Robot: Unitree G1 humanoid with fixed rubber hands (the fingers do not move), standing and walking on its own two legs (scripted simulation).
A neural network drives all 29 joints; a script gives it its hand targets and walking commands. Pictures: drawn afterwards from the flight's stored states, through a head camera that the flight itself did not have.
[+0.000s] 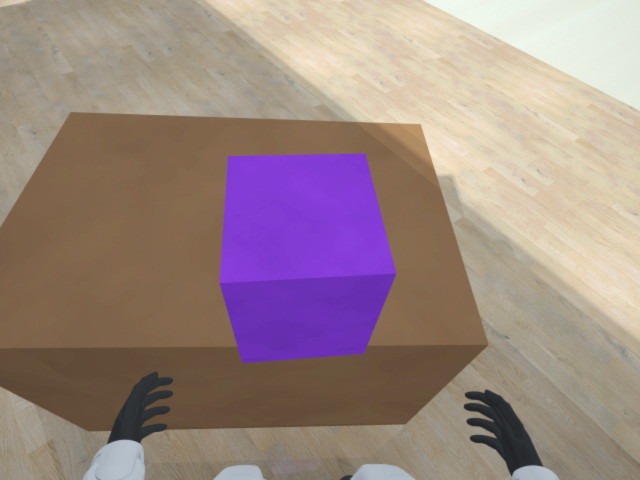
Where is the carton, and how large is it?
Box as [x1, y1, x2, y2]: [220, 154, 395, 362]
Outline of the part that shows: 365,154 228,156 220,269 220,286 242,362 363,353 395,275 395,270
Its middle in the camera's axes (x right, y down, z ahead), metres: -0.03 +0.04 +0.60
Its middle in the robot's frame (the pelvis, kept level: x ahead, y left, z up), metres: +0.41 +0.04 -0.03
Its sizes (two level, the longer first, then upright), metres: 0.210 0.200 0.250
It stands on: a pedestal, 0.61 m high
